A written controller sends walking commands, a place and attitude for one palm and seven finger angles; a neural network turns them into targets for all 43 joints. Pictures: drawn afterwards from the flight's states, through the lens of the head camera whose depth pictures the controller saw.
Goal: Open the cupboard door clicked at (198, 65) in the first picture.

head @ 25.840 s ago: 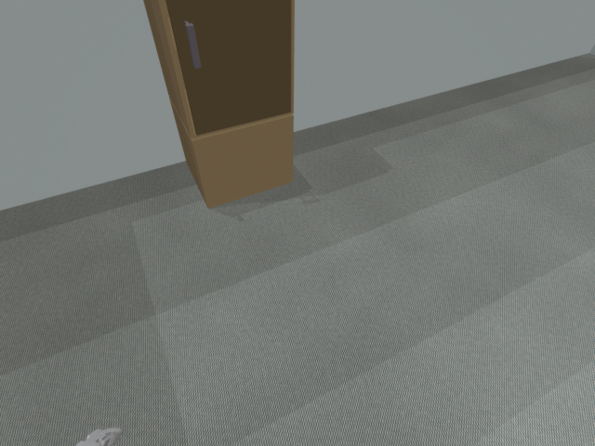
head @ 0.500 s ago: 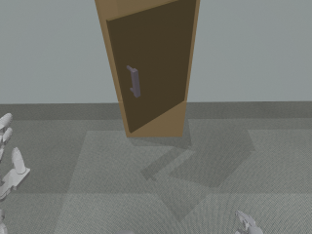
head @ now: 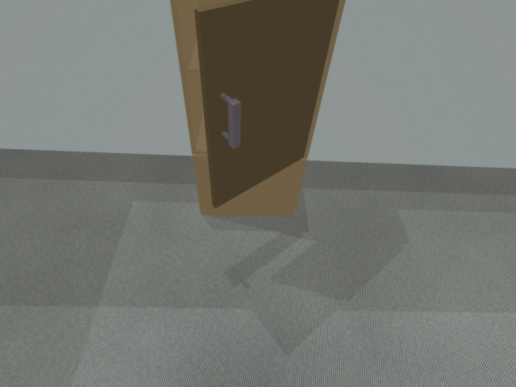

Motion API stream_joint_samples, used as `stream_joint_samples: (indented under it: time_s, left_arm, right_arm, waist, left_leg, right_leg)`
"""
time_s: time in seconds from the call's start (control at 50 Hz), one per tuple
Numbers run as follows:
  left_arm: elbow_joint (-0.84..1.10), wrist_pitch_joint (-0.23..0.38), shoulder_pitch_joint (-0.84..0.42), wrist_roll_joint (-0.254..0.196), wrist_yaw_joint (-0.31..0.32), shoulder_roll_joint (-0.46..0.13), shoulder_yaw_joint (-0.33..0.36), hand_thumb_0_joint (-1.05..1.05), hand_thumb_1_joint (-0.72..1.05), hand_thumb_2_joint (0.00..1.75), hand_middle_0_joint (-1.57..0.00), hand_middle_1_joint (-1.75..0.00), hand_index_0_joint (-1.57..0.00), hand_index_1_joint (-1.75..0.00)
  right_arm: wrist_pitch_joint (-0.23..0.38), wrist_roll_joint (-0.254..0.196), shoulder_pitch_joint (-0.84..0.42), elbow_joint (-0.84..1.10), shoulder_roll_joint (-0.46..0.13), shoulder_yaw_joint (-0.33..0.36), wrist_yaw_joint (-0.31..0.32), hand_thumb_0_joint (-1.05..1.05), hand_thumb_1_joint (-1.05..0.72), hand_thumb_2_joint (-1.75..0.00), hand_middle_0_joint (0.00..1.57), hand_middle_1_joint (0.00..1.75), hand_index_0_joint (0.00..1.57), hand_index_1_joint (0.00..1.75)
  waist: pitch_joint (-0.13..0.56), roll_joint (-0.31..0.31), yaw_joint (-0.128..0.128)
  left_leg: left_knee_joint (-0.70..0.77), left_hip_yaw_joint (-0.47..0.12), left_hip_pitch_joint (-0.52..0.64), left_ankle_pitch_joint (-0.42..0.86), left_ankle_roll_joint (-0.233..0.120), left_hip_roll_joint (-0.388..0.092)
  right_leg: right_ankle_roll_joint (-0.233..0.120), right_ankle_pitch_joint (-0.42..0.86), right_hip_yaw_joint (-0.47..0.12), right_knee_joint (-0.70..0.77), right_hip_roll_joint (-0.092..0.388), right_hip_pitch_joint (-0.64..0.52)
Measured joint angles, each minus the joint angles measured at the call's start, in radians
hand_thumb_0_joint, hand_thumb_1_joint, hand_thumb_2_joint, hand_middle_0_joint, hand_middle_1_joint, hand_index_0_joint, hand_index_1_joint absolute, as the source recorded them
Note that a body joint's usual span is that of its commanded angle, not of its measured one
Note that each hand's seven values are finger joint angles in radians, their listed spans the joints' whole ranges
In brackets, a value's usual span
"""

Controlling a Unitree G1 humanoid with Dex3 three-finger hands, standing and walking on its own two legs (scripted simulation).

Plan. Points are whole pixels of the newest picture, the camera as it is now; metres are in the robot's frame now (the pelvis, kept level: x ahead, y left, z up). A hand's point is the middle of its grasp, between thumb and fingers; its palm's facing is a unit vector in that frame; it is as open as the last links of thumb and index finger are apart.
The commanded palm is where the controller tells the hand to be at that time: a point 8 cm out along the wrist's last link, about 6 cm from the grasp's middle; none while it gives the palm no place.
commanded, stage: let the arm hang, fingers relaxed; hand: left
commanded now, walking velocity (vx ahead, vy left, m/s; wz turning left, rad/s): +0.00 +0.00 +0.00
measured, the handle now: (229, 120) +0.69 +0.11 +0.00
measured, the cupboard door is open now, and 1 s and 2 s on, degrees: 39 39 39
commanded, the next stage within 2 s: look to check the result in 0.78 s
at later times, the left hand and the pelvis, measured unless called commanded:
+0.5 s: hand out of the picture +0.00 +0.23 -0.16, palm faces +0.00 -0.96 -0.28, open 7.4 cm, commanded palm none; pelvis +0.00 +0.01 +0.01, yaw -1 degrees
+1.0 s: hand out of the picture +0.08 +0.21 -0.15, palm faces -0.03 -0.96 -0.28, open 7.4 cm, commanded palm none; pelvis +0.02 +0.00 +0.01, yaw -1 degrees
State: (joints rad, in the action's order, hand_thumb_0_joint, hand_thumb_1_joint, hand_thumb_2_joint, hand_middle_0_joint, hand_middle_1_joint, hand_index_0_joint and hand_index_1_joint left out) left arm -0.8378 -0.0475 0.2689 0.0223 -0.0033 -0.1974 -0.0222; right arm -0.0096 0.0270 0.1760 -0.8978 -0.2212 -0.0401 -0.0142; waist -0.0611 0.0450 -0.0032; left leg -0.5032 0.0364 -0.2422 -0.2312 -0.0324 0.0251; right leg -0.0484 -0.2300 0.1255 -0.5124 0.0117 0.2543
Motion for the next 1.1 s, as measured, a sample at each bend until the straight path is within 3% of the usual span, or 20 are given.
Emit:
stream_joint_samples:
  time_s: [0.12, 0.3, 0.74, 1.1]
  left_arm:
    - [-0.177, 0.020, 0.036, -0.005, 0.010, -0.016, 0.017, 0.01, 0.96, 0.90, -0.21, -0.30, -0.21, -0.30]
    - [-0.308, 0.033, 0.065, -0.005, 0.017, -0.033, 0.033, 0.01, 0.92, 0.90, -0.20, -0.30, -0.20, -0.30]
    - [-0.291, 0.069, -0.108, -0.007, 0.015, -0.024, 0.029, 0.01, 0.90, 0.90, -0.20, -0.29, -0.20, -0.30]
    - [-0.310, 0.071, -0.104, -0.009, 0.015, -0.067, 0.035, 0.01, 0.90, 0.90, -0.20, -0.30, -0.20, -0.30]
  right_arm:
    - [-0.022, -0.003, 0.055, -0.113, 0.035, 0.007, 0.014, 0.01, -0.91, -0.90, 0.20, 0.30, 0.20, 0.29]
    - [-0.015, -0.007, 0.089, -0.200, 0.033, 0.032, 0.026, 0.00, -0.91, -0.90, 0.20, 0.30, 0.20, 0.29]
    - [0.017, -0.006, 0.027, -0.244, -0.005, 0.041, 0.027, 0.00, -0.91, -0.90, 0.20, 0.30, 0.20, 0.29]
    - [0.012, -0.007, -0.011, -0.249, -0.036, 0.041, 0.024, 0.00, -0.91, -0.90, 0.20, 0.30, 0.20, 0.29]
  waist:
    - [-0.016, -0.007, 0.026]
    - [-0.008, -0.062, 0.022]
    - [0.027, -0.048, -0.006]
    - [0.000, -0.059, 0.000]
  left_leg:
    - [0.057, -0.010, 0.022, 0.036, -0.004, -0.002]
    - [0.102, 0.008, 0.045, 0.057, -0.020, 0.012]
    - [0.151, 0.021, 0.107, 0.055, -0.008, 0.006]
    - [0.185, 0.014, 0.134, 0.055, 0.009, -0.009]
  right_leg:
    - [0.004, 0.053, 0.010, 0.092, -0.008, -0.041]
    - [0.018, 0.069, -0.009, 0.115, 0.005, -0.049]
    - [0.012, 0.057, -0.026, 0.136, -0.005, -0.092]
    - [-0.002, 0.061, -0.020, 0.182, -0.024, -0.124]
